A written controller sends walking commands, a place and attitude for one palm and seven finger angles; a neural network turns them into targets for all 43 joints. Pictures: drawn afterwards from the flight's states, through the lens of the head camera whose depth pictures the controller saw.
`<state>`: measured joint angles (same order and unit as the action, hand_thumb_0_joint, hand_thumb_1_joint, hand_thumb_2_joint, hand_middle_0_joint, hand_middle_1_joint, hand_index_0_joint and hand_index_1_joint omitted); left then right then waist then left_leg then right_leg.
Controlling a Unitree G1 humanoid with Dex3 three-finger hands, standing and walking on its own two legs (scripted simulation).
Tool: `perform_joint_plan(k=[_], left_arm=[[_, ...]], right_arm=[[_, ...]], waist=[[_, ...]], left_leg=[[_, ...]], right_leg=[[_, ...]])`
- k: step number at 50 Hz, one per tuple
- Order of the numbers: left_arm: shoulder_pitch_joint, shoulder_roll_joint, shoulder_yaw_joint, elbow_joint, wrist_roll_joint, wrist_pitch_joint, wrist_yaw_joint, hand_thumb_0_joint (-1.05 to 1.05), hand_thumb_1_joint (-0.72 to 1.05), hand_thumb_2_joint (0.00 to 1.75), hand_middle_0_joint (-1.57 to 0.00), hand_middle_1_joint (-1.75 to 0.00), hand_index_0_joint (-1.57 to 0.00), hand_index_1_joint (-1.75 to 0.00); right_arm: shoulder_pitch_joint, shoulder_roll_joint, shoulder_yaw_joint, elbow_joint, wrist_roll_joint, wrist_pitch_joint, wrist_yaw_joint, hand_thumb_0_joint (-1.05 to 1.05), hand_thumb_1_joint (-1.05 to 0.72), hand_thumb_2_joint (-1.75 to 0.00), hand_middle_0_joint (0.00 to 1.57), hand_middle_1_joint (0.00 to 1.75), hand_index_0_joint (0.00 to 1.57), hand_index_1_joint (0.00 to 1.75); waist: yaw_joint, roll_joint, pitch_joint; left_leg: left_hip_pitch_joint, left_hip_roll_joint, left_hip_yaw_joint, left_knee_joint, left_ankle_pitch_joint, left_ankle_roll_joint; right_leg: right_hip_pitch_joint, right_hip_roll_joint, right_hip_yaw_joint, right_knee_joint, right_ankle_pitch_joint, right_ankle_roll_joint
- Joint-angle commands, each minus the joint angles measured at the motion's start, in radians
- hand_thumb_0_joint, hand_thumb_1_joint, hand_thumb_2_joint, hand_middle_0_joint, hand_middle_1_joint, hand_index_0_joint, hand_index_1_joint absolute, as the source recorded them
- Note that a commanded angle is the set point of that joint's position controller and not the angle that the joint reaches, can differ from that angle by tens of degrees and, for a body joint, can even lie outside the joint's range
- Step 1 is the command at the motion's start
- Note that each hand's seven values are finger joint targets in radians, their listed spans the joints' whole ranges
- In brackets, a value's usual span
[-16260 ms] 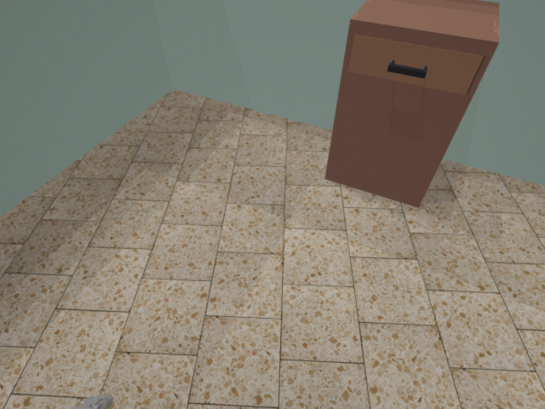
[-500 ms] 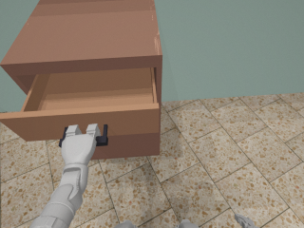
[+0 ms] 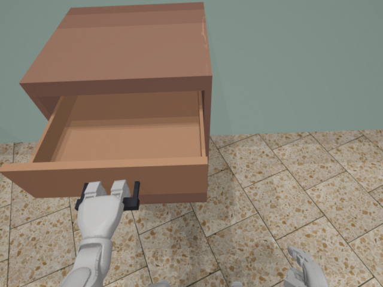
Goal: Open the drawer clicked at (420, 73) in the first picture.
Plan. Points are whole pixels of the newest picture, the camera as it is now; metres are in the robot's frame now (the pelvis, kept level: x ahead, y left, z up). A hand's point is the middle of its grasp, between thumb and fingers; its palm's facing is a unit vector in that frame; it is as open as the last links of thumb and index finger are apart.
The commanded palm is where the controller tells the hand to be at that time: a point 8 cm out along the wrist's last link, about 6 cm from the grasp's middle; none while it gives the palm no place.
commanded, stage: pull the drawer open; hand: left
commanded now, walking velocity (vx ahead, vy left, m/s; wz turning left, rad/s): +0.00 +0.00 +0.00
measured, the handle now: (109, 195) +0.32 +0.22 -0.02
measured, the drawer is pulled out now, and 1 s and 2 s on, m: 0.23 0.30 0.30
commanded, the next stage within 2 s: open the thumb to release the handle in 1.16 s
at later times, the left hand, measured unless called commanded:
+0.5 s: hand (106, 245) +0.21 +0.20 -0.04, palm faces -0.02 -0.09 -1.00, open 5.6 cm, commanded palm +0.17 +0.20 +0.00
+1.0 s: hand (104, 256) +0.19 +0.20 -0.04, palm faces -0.02 -0.11 -0.99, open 5.9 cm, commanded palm +0.14 +0.20 +0.00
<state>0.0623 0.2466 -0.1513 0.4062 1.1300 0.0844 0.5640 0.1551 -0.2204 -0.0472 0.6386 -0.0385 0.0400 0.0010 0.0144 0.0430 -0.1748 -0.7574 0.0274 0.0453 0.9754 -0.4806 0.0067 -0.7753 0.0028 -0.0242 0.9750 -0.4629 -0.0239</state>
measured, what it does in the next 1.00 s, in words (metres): stands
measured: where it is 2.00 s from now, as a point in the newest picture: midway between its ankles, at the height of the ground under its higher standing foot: outside the picture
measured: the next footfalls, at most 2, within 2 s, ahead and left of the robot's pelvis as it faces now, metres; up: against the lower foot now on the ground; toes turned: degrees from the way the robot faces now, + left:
none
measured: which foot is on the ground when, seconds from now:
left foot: down 0.00-1.00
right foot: down 0.00-1.00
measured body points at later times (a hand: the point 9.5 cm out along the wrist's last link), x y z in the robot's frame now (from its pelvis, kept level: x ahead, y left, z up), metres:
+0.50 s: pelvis +0.00 -0.01 -0.01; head +0.05 -0.03 +0.44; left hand +0.21 +0.20 +0.01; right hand +0.19 -0.24 -0.11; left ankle -0.01 +0.12 -0.68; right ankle +0.00 -0.11 -0.68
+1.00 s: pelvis +0.00 -0.01 -0.02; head +0.06 -0.03 +0.43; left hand +0.19 +0.20 +0.01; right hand +0.21 -0.23 -0.11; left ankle -0.01 +0.12 -0.68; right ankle +0.00 -0.11 -0.68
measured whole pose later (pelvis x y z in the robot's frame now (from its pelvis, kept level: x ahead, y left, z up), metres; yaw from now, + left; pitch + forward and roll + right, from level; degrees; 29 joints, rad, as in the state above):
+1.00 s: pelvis +0.00 -0.01 -0.02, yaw -1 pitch +16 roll +1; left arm 0.49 0.25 -0.12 0.02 1.12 0.03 0.57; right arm 0.13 -0.22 -0.02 0.54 -0.06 0.04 0.06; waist 0.03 0.03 -0.20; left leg -0.80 0.04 0.06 1.07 -0.54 -0.01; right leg -0.84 0.02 0.00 1.09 -0.52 -0.04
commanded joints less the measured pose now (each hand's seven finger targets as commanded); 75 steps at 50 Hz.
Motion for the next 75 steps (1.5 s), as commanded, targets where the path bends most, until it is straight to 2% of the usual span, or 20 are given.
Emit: perform_joint_plan(k=[1, 5, 8, 10, 11, 14, 22, 29, 33, 37, 43, 44, 48, 62, 63, 64, 65, 68, 73, 75], left_arm=[[-0.067, 0.084, 0.043, -0.203, 0.000, 0.003, 0.050, 0.00, 0.90, 0.90, -0.40, -1.35, -0.40, -1.35], [-0.034, 0.086, 0.045, -0.235, -0.004, 0.005, 0.050, 0.00, 0.90, 0.90, -0.40, -1.35, -0.40, -1.35], [0.077, 0.100, 0.068, -0.257, -0.010, 0.009, 0.047, 0.00, 0.90, 0.90, -0.40, -1.35, -0.40, -1.35], [0.084, 0.078, 0.041, -0.291, -0.013, 0.003, 0.044, 0.00, 0.90, 0.90, -0.40, -1.35, -0.40, -1.35], [0.132, 0.100, 0.071, -0.286, -0.014, 0.003, 0.045, 0.00, 0.90, 0.90, -0.40, -1.35, -0.40, -1.35], [0.162, 0.106, 0.075, -0.315, -0.011, 0.000, 0.048, 0.00, 0.90, 0.90, -0.40, -1.35, -0.40, -1.35], [0.348, 0.096, 0.075, -0.413, -0.012, -0.015, 0.066, 0.00, 0.90, 0.90, -0.40, -1.35, -0.40, -1.35], [0.386, 0.103, 0.086, -0.443, -0.001, -0.024, 0.079, 0.00, 0.90, 0.90, -0.40, -1.35, -0.40, -1.35], [0.445, 0.093, 0.068, -0.465, -0.008, -0.015, 0.071, 0.00, 0.90, 0.90, -0.40, -1.35, -0.40, -1.35], [0.532, 0.110, 0.092, -0.481, -0.023, -0.021, 0.057, 0.00, 0.90, 0.90, -0.40, -1.35, -0.40, -1.35], [0.620, 0.091, 0.065, -0.523, -0.018, -0.048, 0.047, 0.00, 0.90, 0.90, -0.40, -1.35, -0.40, -1.35], [0.606, 0.088, 0.062, -0.519, -0.013, -0.052, 0.048, 0.00, 0.90, 0.90, -0.40, -1.35, -0.40, -1.35], [0.653, 0.089, 0.068, -0.535, -0.010, -0.064, 0.054, 0.00, 0.90, 0.90, -0.40, -1.35, -0.40, -1.35], [0.633, 0.124, 0.115, -0.542, -0.024, -0.055, 0.064, 0.00, 0.90, 0.90, -0.40, -1.35, -0.40, -1.35], [0.307, 0.164, 0.121, -0.534, 0.010, -0.047, 0.082, 0.00, 0.90, 0.90, -0.40, -1.35, -0.40, -1.35], [0.335, 0.147, 0.143, -0.506, 0.019, -0.044, 0.095, 0.00, 0.83, 0.87, -0.40, -1.34, -0.40, -1.34], [0.350, 0.152, 0.145, -0.461, 0.019, -0.037, 0.101, 0.00, 0.76, 0.84, -0.39, -1.34, -0.39, -1.34], [0.342, 0.132, 0.122, -0.445, -0.007, -0.005, 0.096, 0.00, 0.55, 0.75, -0.38, -1.31, -0.38, -1.31], [0.299, 0.132, 0.088, -0.435, -0.025, 0.021, 0.054, 0.00, 0.20, 0.60, -0.35, -1.27, -0.35, -1.27], [0.287, 0.124, 0.072, -0.414, -0.018, 0.012, 0.040, 0.00, 0.06, 0.54, -0.34, -1.26, -0.34, -1.26]], right_arm=[[-0.065, -0.112, -0.034, -0.132, 0.000, -0.045, -0.008, 0.00, -0.90, -0.90, 0.20, 0.30, 0.20, 0.30], [-0.072, -0.110, -0.032, -0.139, -0.004, -0.048, -0.008, 0.00, -0.90, -0.90, 0.20, 0.30, 0.20, 0.30], [-0.084, -0.107, -0.028, -0.154, -0.004, -0.045, -0.007, 0.00, -0.90, -0.90, 0.20, 0.30, 0.20, 0.30], [-0.089, -0.106, -0.027, -0.158, -0.004, -0.045, -0.003, 0.00, -0.90, -0.90, 0.20, 0.30, 0.20, 0.30], [-0.091, -0.103, -0.031, -0.156, -0.001, -0.044, -0.003, 0.00, -0.90, -0.90, 0.20, 0.30, 0.20, 0.30], [-0.103, -0.106, -0.026, -0.163, -0.004, -0.041, 0.000, 0.00, -0.90, -0.90, 0.20, 0.30, 0.20, 0.30], [-0.121, -0.102, -0.023, -0.191, -0.012, -0.039, 0.017, 0.00, -0.90, -0.90, 0.20, 0.30, 0.20, 0.30], [-0.141, -0.098, -0.019, -0.198, -0.017, -0.040, 0.018, 0.00, -0.90, -0.90, 0.20, 0.30, 0.20, 0.30], [-0.146, -0.098, -0.010, -0.221, -0.017, -0.042, 0.024, 0.00, -0.90, -0.90, 0.20, 0.30, 0.20, 0.30], [-0.143, -0.096, -0.007, -0.234, -0.009, -0.040, 0.024, 0.00, -0.90, -0.90, 0.20, 0.30, 0.20, 0.30], [-0.138, -0.095, 0.000, -0.253, -0.017, -0.043, 0.046, 0.00, -0.90, -0.90, 0.20, 0.30, 0.20, 0.30], [-0.137, -0.094, -0.005, -0.249, -0.017, -0.042, 0.046, 0.00, -0.90, -0.90, 0.20, 0.30, 0.20, 0.30], [-0.126, -0.095, -0.002, -0.261, -0.023, -0.048, 0.053, 0.00, -0.90, -0.90, 0.20, 0.30, 0.20, 0.30], [-0.118, -0.099, -0.005, -0.258, -0.020, -0.049, 0.038, 0.00, -0.90, -0.90, 0.20, 0.30, 0.20, 0.30], [-0.128, -0.115, -0.011, -0.209, -0.033, -0.037, 0.027, 0.00, -0.90, -0.90, 0.20, 0.30, 0.20, 0.30], [-0.117, -0.104, -0.021, -0.213, -0.032, -0.042, 0.014, 0.00, -0.90, -0.90, 0.20, 0.30, 0.20, 0.30], [-0.120, -0.102, -0.016, -0.207, -0.030, -0.049, 0.010, 0.00, -0.90, -0.90, 0.20, 0.30, 0.20, 0.30], [-0.122, -0.105, -0.019, -0.201, -0.019, -0.049, -0.002, 0.00, -0.90, -0.90, 0.20, 0.30, 0.20, 0.30], [-0.138, -0.104, -0.007, -0.194, -0.009, -0.044, -0.024, 0.00, -0.90, -0.90, 0.20, 0.30, 0.20, 0.30], [-0.141, -0.104, -0.005, -0.189, -0.008, -0.044, -0.027, 0.00, -0.90, -0.90, 0.20, 0.30, 0.20, 0.30]], waist=[[0.002, -0.049, -0.222], [0.007, -0.052, -0.241], [0.029, -0.056, -0.261], [0.018, -0.061, -0.233], [0.030, -0.068, -0.234], [0.024, -0.066, -0.213], [0.042, -0.046, -0.229], [0.034, -0.066, -0.183], [0.052, -0.052, -0.199], [0.068, -0.049, -0.202], [0.066, -0.054, -0.191], [0.055, -0.052, -0.181], [0.063, -0.058, -0.208], [0.059, -0.072, -0.215], [-0.011, -0.102, -0.200], [0.018, -0.072, -0.208], [0.023, -0.078, -0.203], [0.025, -0.076, -0.237], [0.025, -0.090, -0.225], [0.021, -0.089, -0.182]], left_leg=[[0.180, -0.047, -0.023, -0.108, 0.320, 0.013], [0.180, -0.050, -0.020, -0.100, 0.317, 0.016], [0.172, -0.053, -0.016, -0.099, 0.335, 0.014], [0.168, -0.051, -0.018, -0.098, 0.326, 0.014], [0.164, -0.052, -0.016, -0.099, 0.323, 0.013], [0.152, -0.051, -0.019, -0.093, 0.313, 0.012], [0.158, -0.049, -0.024, -0.069, 0.356, 0.008], [0.130, -0.049, -0.028, -0.050, 0.281, 0.010], [0.136, -0.049, -0.027, -0.054, 0.282, 0.009], [0.128, -0.051, -0.027, -0.058, 0.320, 0.007], [0.122, -0.045, -0.031, -0.032, 0.361, 0.008], [0.119, -0.042, -0.032, -0.026, 0.356, 0.008], [0.122, -0.044, -0.035, -0.008, 0.386, 0.007], [0.092, -0.050, -0.030, -0.007, 0.343, 0.008], [0.082, -0.046, -0.038, 0.024, 0.287, 0.008], [0.061, -0.047, -0.026, 0.015, 0.249, 0.012], [0.072, -0.053, -0.026, 0.012, 0.235, 0.008], [0.099, -0.053, -0.021, -0.014, 0.248, 0.012], [0.098, -0.058, -0.016, -0.045, 0.226, 0.017], [0.092, -0.057, -0.018, -0.054, 0.209, 0.017]], right_leg=[[0.126, 0.039, -0.013, -0.127, 0.337, -0.025], [0.140, 0.036, -0.005, -0.125, 0.349, -0.023], [0.177, 0.034, 0.003, -0.119, 0.387, -0.023], [0.161, 0.033, 0.001, -0.121, 0.384, -0.022], [0.174, 0.035, 0.005, -0.123, 0.384, -0.023], [0.158, 0.034, 0.009, -0.117, 0.384, -0.024], [0.148, 0.037, 0.013, -0.084, 0.416, -0.031], [0.091, 0.036, 0.020, -0.077, 0.337, -0.028], [0.087, 0.036, 0.021, -0.073, 0.304, -0.030], [0.135, 0.039, 0.031, -0.068, 0.381, -0.034], [0.096, 0.039, 0.039, -0.044, 0.394, -0.031], [0.086, 0.040, 0.034, -0.042, 0.401, -0.031], [0.074, 0.039, 0.047, -0.025, 0.419, -0.031], [0.106, 0.033, 0.053, -0.032, 0.445, -0.031], [0.008, 0.024, 0.080, -0.031, 0.398, -0.021], [0.052, 0.023, 0.040, -0.034, 0.362, -0.016], [0.029, 0.026, 0.051, -0.041, 0.322, -0.021], [0.081, 0.026, 0.037, -0.061, 0.339, -0.017], [0.131, 0.019, 0.037, -0.099, 0.329, -0.009], [0.111, 0.020, 0.035, -0.111, 0.296, -0.010]])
